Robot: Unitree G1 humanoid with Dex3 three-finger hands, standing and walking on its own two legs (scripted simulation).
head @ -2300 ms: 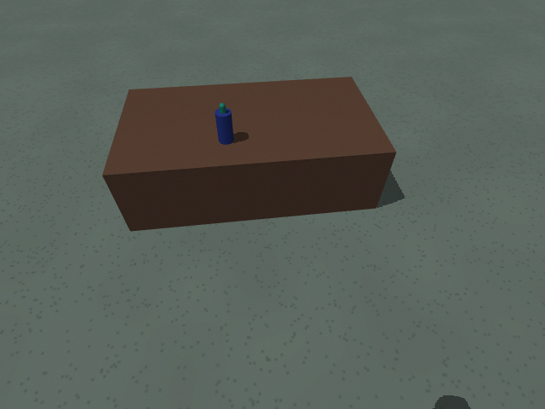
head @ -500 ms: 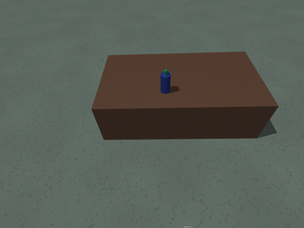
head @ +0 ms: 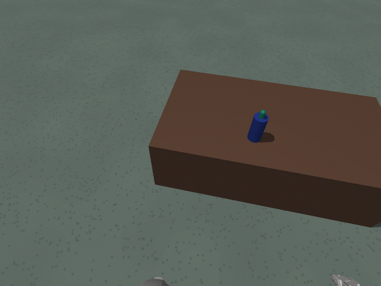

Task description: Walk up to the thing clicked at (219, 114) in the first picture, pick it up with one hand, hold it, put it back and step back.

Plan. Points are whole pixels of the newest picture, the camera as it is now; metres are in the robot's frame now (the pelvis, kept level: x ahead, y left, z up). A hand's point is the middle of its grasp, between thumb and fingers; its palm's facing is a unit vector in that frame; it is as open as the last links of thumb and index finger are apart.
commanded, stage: walk up
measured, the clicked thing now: (258, 124) +0.87 -0.26 -0.30
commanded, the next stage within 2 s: stand in 1.88 s
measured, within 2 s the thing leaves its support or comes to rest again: neither
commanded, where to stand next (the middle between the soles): +0.26 +0.00 m, yaw -5 degrees
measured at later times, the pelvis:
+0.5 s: pelvis +0.16 +0.01 +0.01, yaw -2 degrees
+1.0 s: pelvis +0.22 +0.04 +0.01, yaw -4 degrees
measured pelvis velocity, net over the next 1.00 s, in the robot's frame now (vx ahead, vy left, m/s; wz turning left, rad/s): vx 0.22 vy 0.04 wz -0.07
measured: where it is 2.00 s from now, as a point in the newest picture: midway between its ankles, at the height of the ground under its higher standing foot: outside the picture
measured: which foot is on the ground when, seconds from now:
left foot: down 0.00-0.40, up 0.42-0.66, down 0.68-1.00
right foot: up 0.00-0.36, down 0.38-1.00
